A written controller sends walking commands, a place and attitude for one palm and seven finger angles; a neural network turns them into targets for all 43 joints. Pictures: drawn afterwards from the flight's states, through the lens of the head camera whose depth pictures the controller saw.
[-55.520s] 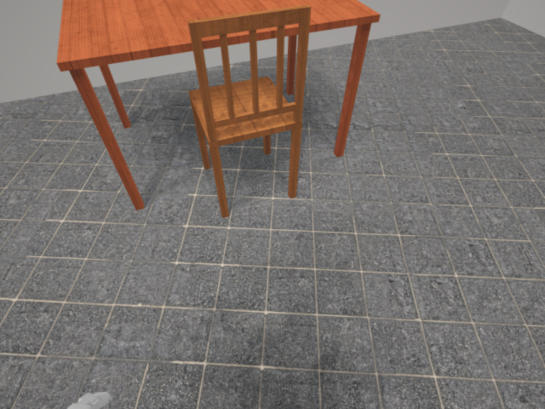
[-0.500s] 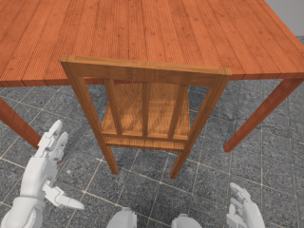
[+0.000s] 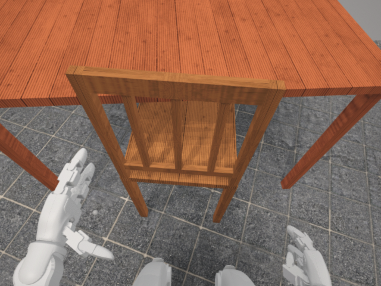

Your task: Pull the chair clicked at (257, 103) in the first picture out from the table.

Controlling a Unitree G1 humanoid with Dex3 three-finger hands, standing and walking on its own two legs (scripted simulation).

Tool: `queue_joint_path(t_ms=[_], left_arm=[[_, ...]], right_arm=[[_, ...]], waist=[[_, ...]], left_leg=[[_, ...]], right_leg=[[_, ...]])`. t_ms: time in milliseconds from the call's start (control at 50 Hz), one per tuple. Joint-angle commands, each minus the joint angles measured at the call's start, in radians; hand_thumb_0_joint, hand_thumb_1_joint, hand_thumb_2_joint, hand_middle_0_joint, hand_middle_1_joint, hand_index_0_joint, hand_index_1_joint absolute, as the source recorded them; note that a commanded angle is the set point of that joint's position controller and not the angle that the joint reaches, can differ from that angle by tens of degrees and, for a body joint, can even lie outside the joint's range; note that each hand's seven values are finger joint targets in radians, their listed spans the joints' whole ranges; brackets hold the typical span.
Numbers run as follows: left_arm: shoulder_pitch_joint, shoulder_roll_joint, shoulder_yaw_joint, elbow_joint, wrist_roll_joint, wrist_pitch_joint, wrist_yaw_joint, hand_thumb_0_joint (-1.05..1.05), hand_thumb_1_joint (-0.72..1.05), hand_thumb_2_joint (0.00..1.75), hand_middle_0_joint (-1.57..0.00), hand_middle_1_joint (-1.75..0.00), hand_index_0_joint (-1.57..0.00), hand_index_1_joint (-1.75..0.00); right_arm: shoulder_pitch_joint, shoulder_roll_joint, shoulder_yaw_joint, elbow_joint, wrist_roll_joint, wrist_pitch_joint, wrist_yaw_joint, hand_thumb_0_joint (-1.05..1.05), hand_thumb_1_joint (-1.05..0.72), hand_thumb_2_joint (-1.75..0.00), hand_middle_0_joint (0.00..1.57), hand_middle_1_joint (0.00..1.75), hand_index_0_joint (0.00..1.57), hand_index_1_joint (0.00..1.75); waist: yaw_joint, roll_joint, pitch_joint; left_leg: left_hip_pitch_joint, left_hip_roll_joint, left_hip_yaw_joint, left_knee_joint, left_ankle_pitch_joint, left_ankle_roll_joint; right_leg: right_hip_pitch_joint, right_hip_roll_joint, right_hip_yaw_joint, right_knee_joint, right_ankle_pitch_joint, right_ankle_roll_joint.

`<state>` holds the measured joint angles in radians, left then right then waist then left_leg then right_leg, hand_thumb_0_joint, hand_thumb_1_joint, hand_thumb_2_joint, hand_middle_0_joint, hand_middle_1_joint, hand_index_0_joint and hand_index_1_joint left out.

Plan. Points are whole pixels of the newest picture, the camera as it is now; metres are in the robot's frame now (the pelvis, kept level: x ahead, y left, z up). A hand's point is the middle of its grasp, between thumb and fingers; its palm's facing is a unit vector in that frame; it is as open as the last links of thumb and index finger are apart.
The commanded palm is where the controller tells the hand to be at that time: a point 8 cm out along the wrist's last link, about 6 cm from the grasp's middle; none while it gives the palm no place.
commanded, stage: aim the fingers beside a spindle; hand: left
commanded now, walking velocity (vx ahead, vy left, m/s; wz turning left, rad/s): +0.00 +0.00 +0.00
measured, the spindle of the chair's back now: (177, 138) +0.45 +0.05 +0.00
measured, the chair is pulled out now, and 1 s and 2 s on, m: -0.08 -0.08 -0.08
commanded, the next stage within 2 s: push the fingers through the gap in 1.76 s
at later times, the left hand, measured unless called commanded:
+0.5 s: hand (118, 204) +0.27 +0.16 +0.02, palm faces -0.07 -1.00 -0.03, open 17.0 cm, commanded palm +0.25 +0.21 +0.02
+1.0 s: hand (140, 200) +0.29 +0.12 +0.00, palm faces -0.08 -1.00 -0.03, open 17.0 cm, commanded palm +0.27 +0.18 +0.00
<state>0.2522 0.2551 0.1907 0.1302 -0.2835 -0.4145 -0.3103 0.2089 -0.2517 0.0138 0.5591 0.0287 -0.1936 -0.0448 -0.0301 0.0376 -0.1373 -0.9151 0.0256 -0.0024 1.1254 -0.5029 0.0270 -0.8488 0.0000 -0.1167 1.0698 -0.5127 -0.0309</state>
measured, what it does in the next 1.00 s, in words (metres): stands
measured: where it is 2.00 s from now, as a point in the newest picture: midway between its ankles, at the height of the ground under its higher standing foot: outside the picture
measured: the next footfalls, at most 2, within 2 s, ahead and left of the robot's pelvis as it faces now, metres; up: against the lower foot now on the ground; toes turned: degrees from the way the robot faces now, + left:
none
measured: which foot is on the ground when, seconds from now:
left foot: down 0.00-1.00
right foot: down 0.00-1.00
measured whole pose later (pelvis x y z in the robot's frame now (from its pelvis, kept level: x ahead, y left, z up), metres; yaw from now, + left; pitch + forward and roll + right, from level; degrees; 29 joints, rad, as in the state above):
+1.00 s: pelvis -0.01 -0.01 -0.03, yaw +0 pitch +20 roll -2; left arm 0.07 0.16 0.02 0.22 -0.15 -0.45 -0.10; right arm 0.19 -0.24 0.01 0.53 0.01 -0.09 -0.01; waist -0.03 0.04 -0.16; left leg -1.07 0.03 0.01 1.25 -0.54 0.02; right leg -1.03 -0.01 -0.10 1.23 -0.56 -0.04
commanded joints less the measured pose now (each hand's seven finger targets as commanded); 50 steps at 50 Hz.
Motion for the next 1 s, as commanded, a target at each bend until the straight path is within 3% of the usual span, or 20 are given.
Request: queue_joint_path(t_ms=[0, 60, 120, 160, 220, 280, 360, 380, 440, 460, 500, 580, 720, 780, 880, 940, 960, 980], left_arm=[[-0.089, 0.144, 0.076, -0.193, -0.013, -0.075, 0.023, 0.0, -0.5, 0.3, -0.06, -0.08, -0.06, -0.08], [-0.068, 0.163, 0.103, -0.173, -0.012, -0.079, 0.033, 0.0, -0.5, 0.3, -0.06, -0.08, -0.06, -0.08], [-0.112, 0.114, 0.038, -0.192, -0.007, -0.086, 0.03, 0.0, -0.5, 0.3, -0.06, -0.08, -0.06, -0.08], [-0.113, 0.116, 0.033, -0.184, -0.005, -0.088, 0.035, 0.0, -0.5, 0.3, -0.06, -0.08, -0.06, -0.08], [-0.125, 0.099, 0.009, -0.192, 0.003, -0.094, 0.045, 0.0, -0.5, 0.3, -0.06, -0.08, -0.06, -0.08], [-0.161, 0.091, -0.008, -0.168, 0.017, -0.091, 0.066, 0.0, -0.5, 0.3, -0.06, -0.08, -0.06, -0.08], [-0.139, 0.121, 0.027, -0.184, 0.03, -0.1, 0.095, 0.0, -0.5, 0.3, -0.06, -0.08, -0.06, -0.08], [-0.135, 0.083, -0.011, -0.183, 0.035, -0.097, 0.096, 0.0, -0.5, 0.3, -0.06, -0.08, -0.06, -0.08], [-0.177, 0.077, -0.021, -0.171, 0.042, -0.097, 0.11, 0.0, -0.5, 0.3, -0.06, -0.08, -0.06, -0.08], [-0.185, 0.088, -0.012, -0.157, 0.046, -0.097, 0.114, 0.0, -0.5, 0.3, -0.06, -0.08, -0.06, -0.08], [-0.177, 0.058, -0.043, -0.167, 0.048, -0.099, 0.115, 0.0, -0.5, 0.3, -0.06, -0.08, -0.06, -0.08], [-0.162, 0.041, -0.067, -0.161, 0.06, -0.096, 0.129, 0.0, -0.5, 0.3, -0.06, -0.08, -0.06, -0.08], [-0.259, 0.001, -0.124, -0.169, 0.093, -0.114, 0.172, 0.0, -0.5, 0.3, -0.06, -0.08, -0.06, -0.08], [-0.252, 0.014, -0.113, -0.168, 0.104, -0.116, 0.191, 0.0, -0.5, 0.3, -0.06, -0.08, -0.06, -0.08], [-0.27, 0.006, -0.116, -0.125, 0.119, -0.106, 0.21, 0.0, -0.5, 0.3, -0.06, -0.08, -0.06, -0.08], [-0.319, -0.008, -0.134, -0.122, 0.12, -0.107, 0.216, 0.0, -0.5, 0.3, -0.06, -0.08, -0.06, -0.08], [-0.316, 0.017, -0.105, -0.107, 0.121, -0.109, 0.221, 0.0, -0.5, 0.3, -0.06, -0.08, -0.06, -0.08], [-0.327, -0.004, -0.128, -0.103, 0.124, -0.11, 0.222, 0.0, -0.5, 0.3, -0.06, -0.08, -0.06, -0.08]], right_arm=[[-0.018, -0.137, -0.06, -0.138, 0.001, -0.045, -0.005, 0.0, -0.9, -0.9, 0.2, 0.3, 0.2, 0.3], [-0.024, -0.136, -0.064, -0.136, -0.001, -0.038, -0.003, 0.0, -0.9, -0.9, 0.2, 0.3, 0.2, 0.3], [-0.024, -0.134, -0.059, -0.141, 0.001, -0.037, 0.0, 0.0, -0.9, -0.9, 0.2, 0.3, 0.2, 0.3], [-0.021, -0.138, -0.06, -0.138, -0.002, -0.038, 0.0, 0.0, -0.9, -0.9, 0.2, 0.3, 0.2, 0.3], [-0.019, -0.139, -0.061, -0.142, -0.002, -0.036, 0.003, 0.0, -0.9, -0.9, 0.2, 0.3, 0.2, 0.3], [-0.02, -0.141, -0.058, -0.14, -0.005, -0.031, 0.004, 0.0, -0.9, -0.9, 0.2, 0.3, 0.2, 0.3], [-0.015, -0.139, -0.063, -0.143, -0.01, -0.021, 0.009, 0.0, -0.9, -0.9, 0.2, 0.3, 0.2, 0.3], [-0.018, -0.134, -0.061, -0.152, -0.009, -0.017, 0.013, 0.0, -0.9, -0.9, 0.2, 0.3, 0.2, 0.3], [-0.02, -0.134, -0.059, -0.147, -0.011, -0.008, 0.016, 0.0, -0.9, -0.9, 0.2, 0.3, 0.2, 0.3], [-0.017, -0.137, -0.06, -0.144, -0.01, -0.005, 0.015, 0.0, -0.9, -0.9, 0.2, 0.3, 0.2, 0.3], [-0.022, -0.133, -0.06, -0.151, -0.01, -0.001, 0.019, 0.0, -0.9, -0.9, 0.2, 0.3, 0.2, 0.3], [-0.016, -0.133, -0.063, -0.158, -0.011, 0.009, 0.023, 0.0, -0.9, -0.9, 0.2, 0.3, 0.2, 0.3], [-0.022, -0.128, -0.062, -0.157, -0.016, 0.026, 0.027, 0.0, -0.9, -0.9, 0.2, 0.3, 0.2, 0.3], [-0.021, -0.129, -0.064, -0.159, -0.019, 0.035, 0.029, 0.0, -0.9, -0.9, 0.2, 0.3, 0.2, 0.3], [-0.02, -0.127, -0.063, -0.162, -0.017, 0.056, 0.033, 0.0, -0.9, -0.9, 0.2, 0.3, 0.2, 0.3], [-0.024, -0.125, -0.062, -0.161, -0.017, 0.064, 0.033, 0.0, -0.9, -0.9, 0.2, 0.3, 0.2, 0.3], [-0.023, -0.127, -0.063, -0.159, -0.016, 0.067, 0.032, 0.0, -0.9, -0.9, 0.2, 0.3, 0.2, 0.3], [-0.028, -0.125, -0.061, -0.16, -0.017, 0.069, 0.034, 0.0, -0.9, -0.9, 0.2, 0.3, 0.2, 0.3]], waist=[[-0.005, 0.013, -0.26], [0.008, -0.003, -0.271], [-0.007, 0.037, -0.268], [-0.012, 0.0, -0.272], [-0.011, 0.019, -0.284], [-0.021, -0.01, -0.268], [0.005, -0.001, -0.325], [-0.002, 0.001, -0.324], [-0.008, 0.009, -0.307], [-0.014, -0.023, -0.298], [-0.008, 0.01, -0.313], [-0.011, -0.021, -0.321], [-0.022, -0.007, -0.314], [-0.01, -0.001, -0.353], [-0.01, -0.04, -0.349], [-0.018, -0.032, -0.35], [-0.012, -0.048, -0.349], [-0.013, -0.032, -0.352]], left_leg=[[0.182, -0.011, -0.037, -0.141, 0.278, -0.001], [0.16, -0.012, -0.031, -0.132, 0.284, 0.001], [0.171, -0.012, -0.03, -0.13, 0.271, -0.001], [0.158, -0.009, -0.035, -0.122, 0.265, 0.002], [0.165, -0.009, -0.039, -0.122, 0.261, -0.001], [0.133, -0.01, -0.039, -0.113, 0.22, 0.002], [0.145, -0.01, -0.035, -0.104, 0.281, 0.0], [0.147, -0.011, -0.03, -0.101, 0.28, 0.001], [0.132, -0.01, -0.033, -0.096, 0.257, -0.001], [0.119, -0.008, -0.035, -0.092, 0.251, 0.001], [0.129, -0.01, -0.032, -0.089, 0.255, 0.0], [0.125, -0.009, -0.036, -0.082, 0.273, -0.001], [0.11, -0.012, -0.04, -0.058, 0.231, -0.001], [0.115, -0.013, -0.04, -0.049, 0.255, -0.001], [0.073, -0.016, -0.034, -0.037, 0.232, 0.0], [0.061, -0.018, -0.029, -0.025, 0.211, 0.002], [0.049, -0.018, -0.028, -0.022, 0.207, 0.003], [0.049, -0.019, -0.03, -0.022, 0.199, 0.002]], right_leg=[[0.132, 0.003, 0.069, -0.132, 0.244, 0.013], [0.156, 0.002, 0.081, -0.13, 0.259, 0.012], [0.122, 0.001, 0.075, -0.122, 0.242, 0.012], [0.119, 0.003, 0.077, -0.119, 0.235, 0.013], [0.1, 0.0, 0.071, -0.108, 0.226, 0.012], [0.079, 0.001, 0.076, -0.105, 0.187, 0.014], [0.116, 0.0, 0.078, -0.082, 0.253, 0.008], [0.111, -0.001, 0.078, -0.081, 0.26, 0.011], [0.084, -0.001, 0.076, -0.075, 0.236, 0.01], [0.082, 0.001, 0.077, -0.075, 0.23, 0.01], [0.08, -0.002, 0.078, -0.07, 0.237, 0.008], [0.078, -0.002, 0.073, -0.057, 0.26, 0.007], [0.018, -0.004, 0.074, -0.037, 0.212, 0.005], [0.027, -0.004, 0.078, -0.023, 0.236, 0.003], [0.037, -0.005, 0.085, -0.018, 0.23, 0.004], [0.027, -0.008, 0.093, -0.021, 0.218, 0.006], [0.032, -0.005, 0.097, -0.022, 0.211, 0.005], [0.026, -0.007, 0.098, -0.018, 0.202, 0.005]])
